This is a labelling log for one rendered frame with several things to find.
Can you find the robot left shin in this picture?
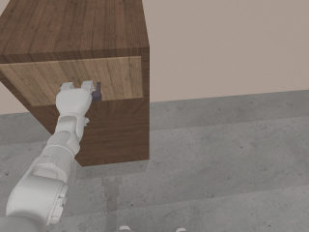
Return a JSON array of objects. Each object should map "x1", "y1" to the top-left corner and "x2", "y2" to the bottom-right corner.
[{"x1": 120, "y1": 225, "x2": 130, "y2": 230}]

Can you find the handle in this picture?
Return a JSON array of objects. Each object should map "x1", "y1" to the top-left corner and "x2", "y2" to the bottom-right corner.
[{"x1": 55, "y1": 82, "x2": 102, "y2": 102}]

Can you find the robot left forearm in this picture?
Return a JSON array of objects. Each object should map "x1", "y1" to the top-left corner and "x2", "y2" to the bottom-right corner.
[{"x1": 6, "y1": 112, "x2": 85, "y2": 215}]

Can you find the drawer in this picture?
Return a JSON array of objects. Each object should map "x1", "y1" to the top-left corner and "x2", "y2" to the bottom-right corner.
[{"x1": 0, "y1": 56, "x2": 143, "y2": 106}]

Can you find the left robot upper arm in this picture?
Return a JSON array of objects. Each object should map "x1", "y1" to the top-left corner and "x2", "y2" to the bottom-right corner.
[{"x1": 0, "y1": 174, "x2": 69, "y2": 232}]

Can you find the cabinet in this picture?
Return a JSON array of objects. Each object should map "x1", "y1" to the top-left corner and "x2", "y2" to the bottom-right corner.
[{"x1": 0, "y1": 0, "x2": 150, "y2": 167}]

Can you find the robot left hand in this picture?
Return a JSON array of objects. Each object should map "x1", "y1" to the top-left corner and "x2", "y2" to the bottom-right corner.
[{"x1": 56, "y1": 80, "x2": 96, "y2": 127}]

